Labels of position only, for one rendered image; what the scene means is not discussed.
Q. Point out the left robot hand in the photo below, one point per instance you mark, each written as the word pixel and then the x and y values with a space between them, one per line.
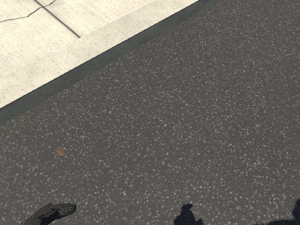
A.
pixel 50 212

